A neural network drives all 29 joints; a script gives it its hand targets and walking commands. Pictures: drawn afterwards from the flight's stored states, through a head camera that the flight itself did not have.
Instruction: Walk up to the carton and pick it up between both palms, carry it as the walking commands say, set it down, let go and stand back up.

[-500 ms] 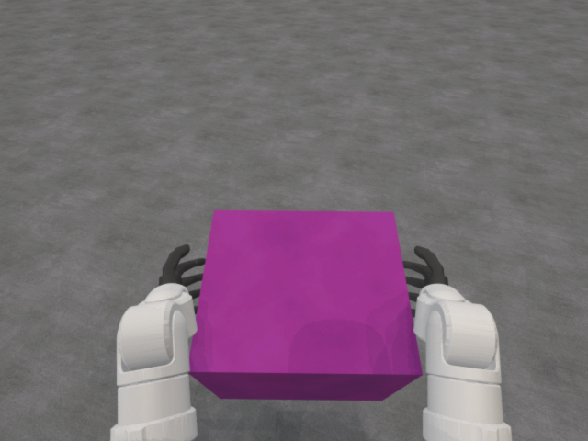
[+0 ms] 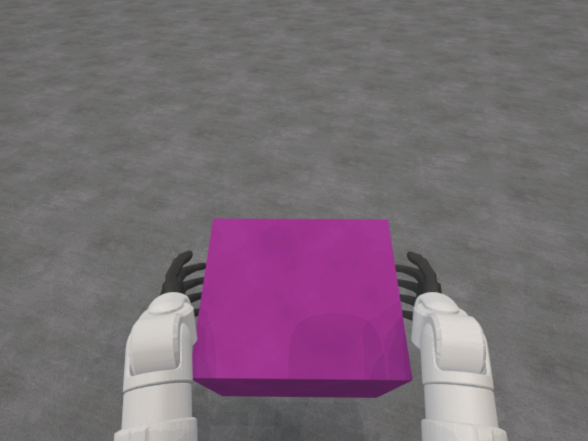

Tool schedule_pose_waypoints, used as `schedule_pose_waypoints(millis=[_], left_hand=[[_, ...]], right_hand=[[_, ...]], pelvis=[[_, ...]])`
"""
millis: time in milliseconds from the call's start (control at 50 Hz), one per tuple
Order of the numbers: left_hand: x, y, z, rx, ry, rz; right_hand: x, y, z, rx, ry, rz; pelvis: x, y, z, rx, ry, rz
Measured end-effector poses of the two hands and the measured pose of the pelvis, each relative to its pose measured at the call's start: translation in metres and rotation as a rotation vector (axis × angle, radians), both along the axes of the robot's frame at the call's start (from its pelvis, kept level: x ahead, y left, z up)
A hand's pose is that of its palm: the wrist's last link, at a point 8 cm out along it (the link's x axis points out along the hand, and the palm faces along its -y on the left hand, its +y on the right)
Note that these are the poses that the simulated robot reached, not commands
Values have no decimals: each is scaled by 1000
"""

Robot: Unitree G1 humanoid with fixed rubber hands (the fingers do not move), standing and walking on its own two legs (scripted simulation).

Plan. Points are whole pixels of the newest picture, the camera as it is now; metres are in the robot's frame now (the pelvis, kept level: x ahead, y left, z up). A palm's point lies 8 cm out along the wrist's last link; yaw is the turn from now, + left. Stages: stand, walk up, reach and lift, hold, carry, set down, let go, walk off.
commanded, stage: carry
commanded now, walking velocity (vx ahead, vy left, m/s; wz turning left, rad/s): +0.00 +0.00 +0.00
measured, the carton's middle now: (299, 313) +0.31 +0.01 -0.03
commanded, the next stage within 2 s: hold in 1.48 s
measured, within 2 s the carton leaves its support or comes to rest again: neither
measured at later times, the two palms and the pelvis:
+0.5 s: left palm (183, 312) +0.27 +0.17 +0.03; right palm (430, 313) +0.27 -0.17 +0.03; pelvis +0.01 -0.01 +0.00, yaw +0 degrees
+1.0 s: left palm (189, 304) +0.29 +0.16 +0.03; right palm (430, 309) +0.28 -0.18 +0.02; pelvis +0.02 -0.01 +0.00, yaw +0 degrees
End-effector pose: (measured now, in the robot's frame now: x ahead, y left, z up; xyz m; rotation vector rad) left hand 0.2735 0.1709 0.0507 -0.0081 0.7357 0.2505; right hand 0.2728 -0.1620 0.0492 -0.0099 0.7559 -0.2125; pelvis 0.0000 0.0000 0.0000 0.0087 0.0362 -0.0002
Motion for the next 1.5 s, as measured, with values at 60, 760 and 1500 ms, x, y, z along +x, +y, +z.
schedule_pose_waypoints(millis=[60, 760, 1500], left_hand=[[0, 0, -3, 0, -13, -2], [1, -8, -29, 27, -47, -39], [10, -16, -31, 34, -77, -52]], right_hand=[[2, -1, -2, 4, -15, 12], [-1, -11, -29, -9, -66, 42], [5, -20, -30, -7, -109, 36]], pelvis=[[2, -1, 0, 1, -2, 0], [14, -8, 2, 2, -13, 3], [19, -15, 1, 2, -30, -1]])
